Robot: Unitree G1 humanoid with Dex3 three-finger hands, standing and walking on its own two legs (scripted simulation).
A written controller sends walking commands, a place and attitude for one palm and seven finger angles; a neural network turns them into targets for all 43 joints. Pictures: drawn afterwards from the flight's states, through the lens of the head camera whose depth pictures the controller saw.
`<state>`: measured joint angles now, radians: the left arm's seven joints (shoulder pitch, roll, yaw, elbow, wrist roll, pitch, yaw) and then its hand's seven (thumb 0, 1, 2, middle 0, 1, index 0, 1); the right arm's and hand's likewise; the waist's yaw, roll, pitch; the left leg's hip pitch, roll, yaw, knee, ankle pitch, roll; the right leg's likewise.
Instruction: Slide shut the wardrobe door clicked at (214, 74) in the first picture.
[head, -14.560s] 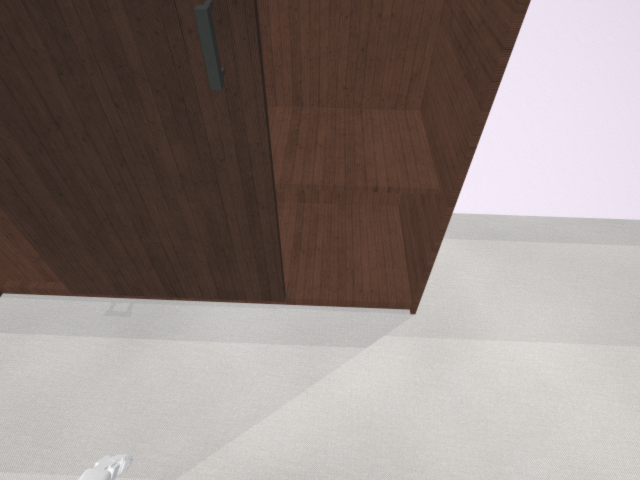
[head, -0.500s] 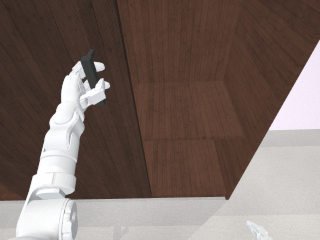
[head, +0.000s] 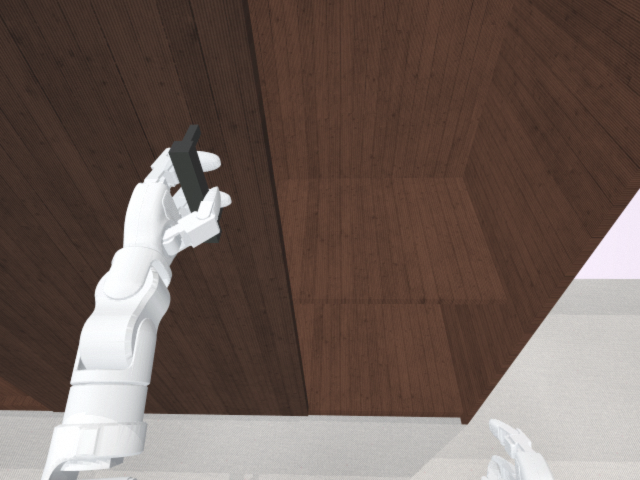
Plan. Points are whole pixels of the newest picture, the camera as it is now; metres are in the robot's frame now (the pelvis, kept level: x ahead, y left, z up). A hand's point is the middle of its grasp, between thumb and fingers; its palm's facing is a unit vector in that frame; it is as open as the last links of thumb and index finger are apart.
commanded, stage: step sideways, sliding the door along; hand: left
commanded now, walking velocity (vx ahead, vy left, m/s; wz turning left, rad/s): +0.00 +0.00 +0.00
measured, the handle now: (202, 185) +0.42 +0.17 +0.18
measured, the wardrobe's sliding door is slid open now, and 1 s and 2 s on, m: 0.46 0.39 0.06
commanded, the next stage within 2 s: none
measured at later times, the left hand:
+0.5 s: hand (226, 213) +0.37 +0.13 +0.17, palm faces +0.30 -0.94 -0.14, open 6.2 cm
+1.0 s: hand (282, 210) +0.38 +0.06 +0.17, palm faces +0.39 -0.92 -0.09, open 6.7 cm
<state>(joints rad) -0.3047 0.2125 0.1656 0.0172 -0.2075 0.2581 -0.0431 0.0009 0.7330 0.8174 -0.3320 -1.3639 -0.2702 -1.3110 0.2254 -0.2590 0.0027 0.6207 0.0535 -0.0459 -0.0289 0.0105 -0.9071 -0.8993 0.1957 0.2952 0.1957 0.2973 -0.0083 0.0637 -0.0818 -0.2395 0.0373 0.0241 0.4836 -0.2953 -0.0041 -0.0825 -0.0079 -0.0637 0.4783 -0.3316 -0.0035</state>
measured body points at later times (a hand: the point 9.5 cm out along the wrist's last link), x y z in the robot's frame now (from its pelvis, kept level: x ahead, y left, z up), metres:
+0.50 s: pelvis +0.00 -0.06 +0.00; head +0.06 -0.09 +0.44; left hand +0.35 +0.18 +0.18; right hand +0.19 -0.23 -0.15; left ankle -0.06 +0.08 -0.69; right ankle +0.05 -0.07 -0.74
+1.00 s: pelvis +0.02 -0.16 -0.02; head +0.12 -0.17 +0.42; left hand +0.35 +0.11 +0.18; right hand +0.27 -0.29 -0.13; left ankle -0.02 +0.06 -0.72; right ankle +0.09 -0.26 -0.74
